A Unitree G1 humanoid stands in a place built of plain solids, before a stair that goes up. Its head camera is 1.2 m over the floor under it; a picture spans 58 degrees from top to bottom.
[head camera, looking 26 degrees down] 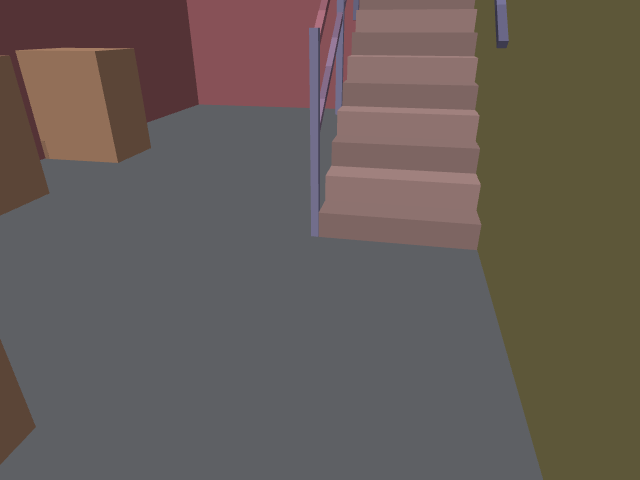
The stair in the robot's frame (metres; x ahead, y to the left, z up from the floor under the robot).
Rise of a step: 0.17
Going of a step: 0.23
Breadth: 0.98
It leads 11 degrees to the right of straight ahead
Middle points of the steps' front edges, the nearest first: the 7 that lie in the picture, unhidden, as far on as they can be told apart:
2.41 -0.47 0.17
2.64 -0.51 0.34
2.87 -0.56 0.50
3.09 -0.60 0.67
3.32 -0.65 0.84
3.55 -0.69 1.01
3.78 -0.74 1.18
